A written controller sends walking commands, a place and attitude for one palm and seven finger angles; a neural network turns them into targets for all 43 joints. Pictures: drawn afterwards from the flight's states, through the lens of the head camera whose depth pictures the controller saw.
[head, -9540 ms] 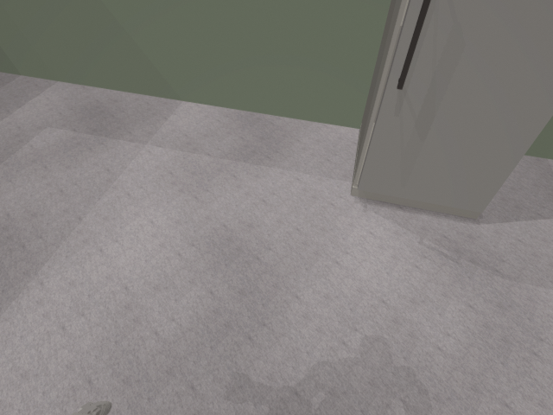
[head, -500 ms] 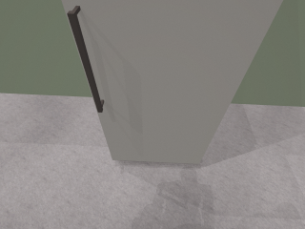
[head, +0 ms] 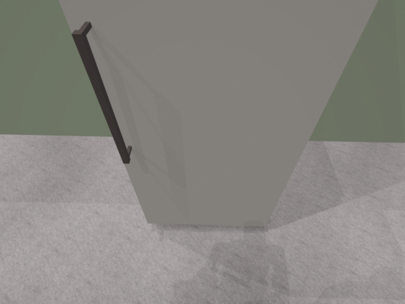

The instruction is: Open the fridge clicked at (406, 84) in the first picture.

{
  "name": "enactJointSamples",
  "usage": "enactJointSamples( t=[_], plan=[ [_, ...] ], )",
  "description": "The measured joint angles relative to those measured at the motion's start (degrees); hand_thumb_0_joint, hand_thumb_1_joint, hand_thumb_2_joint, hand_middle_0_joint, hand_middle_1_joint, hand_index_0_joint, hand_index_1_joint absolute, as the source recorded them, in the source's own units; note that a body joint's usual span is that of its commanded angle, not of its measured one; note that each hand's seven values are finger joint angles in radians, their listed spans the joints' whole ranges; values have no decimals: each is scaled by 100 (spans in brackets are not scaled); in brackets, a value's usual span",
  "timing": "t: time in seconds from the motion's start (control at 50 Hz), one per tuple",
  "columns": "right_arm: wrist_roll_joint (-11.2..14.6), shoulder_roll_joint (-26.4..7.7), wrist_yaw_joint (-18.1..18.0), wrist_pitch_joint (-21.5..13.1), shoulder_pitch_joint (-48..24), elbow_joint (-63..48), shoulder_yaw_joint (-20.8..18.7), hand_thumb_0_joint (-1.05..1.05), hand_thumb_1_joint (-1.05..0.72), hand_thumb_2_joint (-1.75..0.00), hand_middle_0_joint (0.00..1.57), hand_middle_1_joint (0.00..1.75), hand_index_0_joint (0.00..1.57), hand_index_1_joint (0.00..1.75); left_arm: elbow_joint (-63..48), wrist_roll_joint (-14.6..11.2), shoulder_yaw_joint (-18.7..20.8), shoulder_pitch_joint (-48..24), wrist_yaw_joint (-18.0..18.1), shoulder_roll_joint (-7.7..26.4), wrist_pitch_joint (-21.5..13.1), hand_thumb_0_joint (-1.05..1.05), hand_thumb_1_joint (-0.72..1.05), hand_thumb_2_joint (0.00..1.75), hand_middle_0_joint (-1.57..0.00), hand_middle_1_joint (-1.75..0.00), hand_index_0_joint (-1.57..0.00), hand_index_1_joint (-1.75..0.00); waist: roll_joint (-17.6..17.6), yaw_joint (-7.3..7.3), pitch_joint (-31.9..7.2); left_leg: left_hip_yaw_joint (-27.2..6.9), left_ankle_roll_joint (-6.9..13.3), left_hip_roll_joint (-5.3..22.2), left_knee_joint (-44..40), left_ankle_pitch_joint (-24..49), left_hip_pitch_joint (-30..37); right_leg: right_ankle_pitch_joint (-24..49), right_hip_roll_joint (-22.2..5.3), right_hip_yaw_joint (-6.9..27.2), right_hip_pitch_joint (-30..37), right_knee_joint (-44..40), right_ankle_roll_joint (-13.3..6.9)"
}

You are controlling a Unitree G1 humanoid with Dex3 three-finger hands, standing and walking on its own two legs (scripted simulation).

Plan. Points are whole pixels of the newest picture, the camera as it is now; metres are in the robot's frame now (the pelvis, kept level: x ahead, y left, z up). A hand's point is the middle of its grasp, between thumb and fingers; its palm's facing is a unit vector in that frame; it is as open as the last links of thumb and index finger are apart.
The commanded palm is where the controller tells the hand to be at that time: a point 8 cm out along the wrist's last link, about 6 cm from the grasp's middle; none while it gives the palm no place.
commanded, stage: come to a stop and stand still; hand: left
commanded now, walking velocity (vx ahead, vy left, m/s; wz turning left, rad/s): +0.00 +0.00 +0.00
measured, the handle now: (110, 107) +0.53 +0.26 +0.08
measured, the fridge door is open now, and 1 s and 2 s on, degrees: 0 0 0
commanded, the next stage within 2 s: look again from close up in 0.16 s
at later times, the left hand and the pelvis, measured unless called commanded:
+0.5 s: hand out of the picture +0.01 +0.17 -0.17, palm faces +0.02 -0.98 -0.21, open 7.4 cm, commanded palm none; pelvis +0.01 -0.01 +0.00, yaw +0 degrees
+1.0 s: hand out of the picture -0.02 +0.15 -0.17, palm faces +0.03 -0.98 -0.19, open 7.4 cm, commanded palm none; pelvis +0.00 -0.01 +0.00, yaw +0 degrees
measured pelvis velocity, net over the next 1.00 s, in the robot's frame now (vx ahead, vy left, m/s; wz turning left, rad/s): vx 0.00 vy -0.01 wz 0.00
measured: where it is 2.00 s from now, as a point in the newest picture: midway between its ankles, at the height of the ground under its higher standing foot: outside the picture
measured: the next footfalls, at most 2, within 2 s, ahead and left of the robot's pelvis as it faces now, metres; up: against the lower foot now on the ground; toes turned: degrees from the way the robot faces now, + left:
right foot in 1.82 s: +0.11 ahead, -0.02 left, +0.00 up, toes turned +2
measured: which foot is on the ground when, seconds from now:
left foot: down 0.00-1.00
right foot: down 0.00-1.00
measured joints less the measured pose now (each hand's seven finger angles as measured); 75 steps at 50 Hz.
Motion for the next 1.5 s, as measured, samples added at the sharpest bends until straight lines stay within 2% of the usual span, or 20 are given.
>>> enactJointSamples(
  t=[1.16,1.32,1.42,1.46,1.48,1.5],
  plan=[
    [13,138,-48,39,267,187,11,1,-91,-90,19,30,20,29,153,-19,-4,414,36,-154,-9,1,90,90,-20,-30,-20,-30,-45,38,-20,-55,-117,138,-83,46,136,117,140,-44,203,-226,-109],
    [-31,46,29,133,452,70,-41,1,-91,-90,19,30,20,29,67,23,87,539,-4,-190,2,1,90,90,-20,-30,-20,-30,70,116,-58,-72,-51,146,472,-303,-91,-47,127,-108,167,-22,-82],
    [-26,-5,69,188,510,-45,-106,1,-91,-90,19,30,20,29,14,70,203,757,12,-174,-3,1,90,90,-20,-30,-20,-30,-4,226,-20,61,-28,104,1159,-859,-442,-213,-18,-118,227,91,32],
    [-18,-7,80,148,496,-140,-120,1,-91,-90,19,30,20,29,27,78,239,858,10,-136,22,1,90,90,-20,-30,-20,-30,-112,246,18,142,-7,60,871,-634,-408,-349,-140,-71,217,263,132],
    [-23,-7,79,103,492,-200,-125,1,-91,-90,19,30,20,29,39,78,253,906,2,-112,53,1,90,90,-20,-30,-20,-30,-180,239,40,235,45,19,737,-225,-345,-473,-217,-34,168,456,186],
    [-44,-1,74,55,480,-263,-133,1,-91,-90,19,30,20,29,58,76,266,926,-8,-88,105,1,90,90,-20,-30,-20,-30,-255,230,67,318,137,-53,780,-132,-334,-602,-307,-8,42,781,166]
  ],
)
